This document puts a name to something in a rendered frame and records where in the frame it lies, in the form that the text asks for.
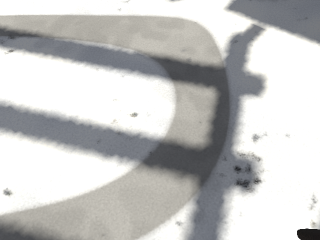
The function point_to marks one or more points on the right robot hand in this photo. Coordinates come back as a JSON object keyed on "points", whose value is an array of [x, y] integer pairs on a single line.
{"points": [[308, 234]]}

